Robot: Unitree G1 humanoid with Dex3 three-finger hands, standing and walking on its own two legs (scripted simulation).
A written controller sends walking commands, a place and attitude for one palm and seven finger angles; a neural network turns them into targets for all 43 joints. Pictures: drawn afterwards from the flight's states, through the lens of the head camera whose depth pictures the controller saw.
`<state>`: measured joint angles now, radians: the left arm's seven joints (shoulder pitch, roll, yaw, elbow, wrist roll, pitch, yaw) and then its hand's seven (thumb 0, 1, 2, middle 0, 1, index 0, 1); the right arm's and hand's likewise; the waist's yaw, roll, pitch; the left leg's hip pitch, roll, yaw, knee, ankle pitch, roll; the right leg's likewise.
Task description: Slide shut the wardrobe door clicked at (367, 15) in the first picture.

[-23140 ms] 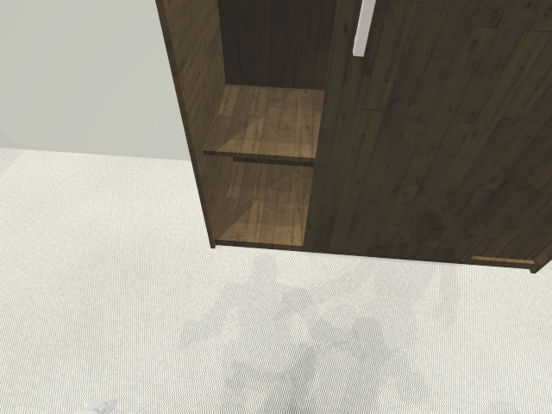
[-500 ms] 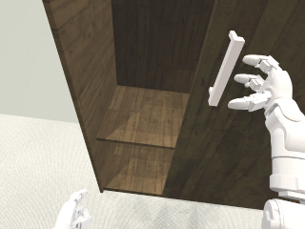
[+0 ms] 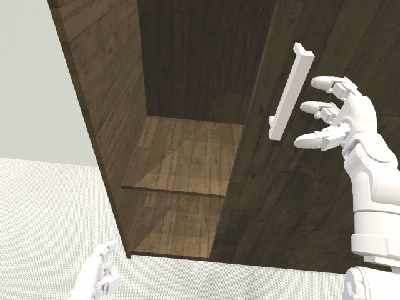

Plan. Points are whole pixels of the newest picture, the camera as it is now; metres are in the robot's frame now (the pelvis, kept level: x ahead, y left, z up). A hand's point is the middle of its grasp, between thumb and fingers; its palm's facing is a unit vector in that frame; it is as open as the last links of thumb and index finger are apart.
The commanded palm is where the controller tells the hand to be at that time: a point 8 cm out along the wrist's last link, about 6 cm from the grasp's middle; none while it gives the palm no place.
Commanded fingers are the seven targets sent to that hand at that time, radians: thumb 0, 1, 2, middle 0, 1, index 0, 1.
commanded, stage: feel for the door with the fingertips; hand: right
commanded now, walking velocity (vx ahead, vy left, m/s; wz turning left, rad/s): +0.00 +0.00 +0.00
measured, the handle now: (285, 94) +0.46 -0.14 +0.23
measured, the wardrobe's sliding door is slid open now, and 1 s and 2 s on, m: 0.38 0.38 0.38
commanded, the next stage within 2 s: slide the fingers in behind the handle in 0.94 s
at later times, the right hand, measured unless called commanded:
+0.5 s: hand (299, 112) +0.39 -0.15 +0.24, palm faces +0.05 +1.00 -0.02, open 14.0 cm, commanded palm +0.37 -0.20 +0.24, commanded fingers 0.00 0.50 -0.30 0.30 1.20 0.30 1.20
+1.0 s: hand (291, 103) +0.42 -0.14 +0.24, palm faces +0.04 +1.00 -0.02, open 14.0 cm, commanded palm +0.40 -0.20 +0.24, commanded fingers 0.00 0.50 -0.30 0.30 1.20 0.30 1.20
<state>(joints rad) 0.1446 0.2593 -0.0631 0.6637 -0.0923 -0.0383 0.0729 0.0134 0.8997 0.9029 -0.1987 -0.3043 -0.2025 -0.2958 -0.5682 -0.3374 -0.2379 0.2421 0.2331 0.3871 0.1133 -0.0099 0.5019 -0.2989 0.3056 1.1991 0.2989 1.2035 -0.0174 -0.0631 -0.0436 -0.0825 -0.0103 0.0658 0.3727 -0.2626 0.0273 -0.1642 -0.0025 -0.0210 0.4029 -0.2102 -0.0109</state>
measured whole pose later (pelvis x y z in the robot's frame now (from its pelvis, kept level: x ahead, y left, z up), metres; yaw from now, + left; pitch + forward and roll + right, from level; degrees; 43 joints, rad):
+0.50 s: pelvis +0.00 +0.01 +0.00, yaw +0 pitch -2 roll +0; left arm 0.17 0.26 -0.05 0.69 -0.09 -0.03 0.07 0.01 0.90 0.90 -0.20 -0.30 -0.20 -0.30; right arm -0.60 -0.28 -0.20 0.25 0.21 0.38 0.05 -0.01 0.50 -0.30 0.30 1.20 0.29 1.21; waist -0.01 -0.06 -0.03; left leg -0.08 -0.02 0.06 0.37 -0.26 0.03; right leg -0.16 -0.01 -0.02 0.40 -0.21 0.00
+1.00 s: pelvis +0.01 +0.00 +0.00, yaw +1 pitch -1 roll +0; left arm 0.20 0.26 -0.04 0.70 -0.08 -0.01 0.07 0.01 0.90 0.90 -0.20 -0.30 -0.20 -0.30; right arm -0.68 -0.28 -0.21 0.35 0.20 0.36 0.03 -0.01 0.50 -0.30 0.34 1.22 0.30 1.20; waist 0.00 -0.06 -0.03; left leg -0.09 -0.02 0.05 0.36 -0.26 0.03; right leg -0.16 -0.01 -0.03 0.39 -0.21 -0.01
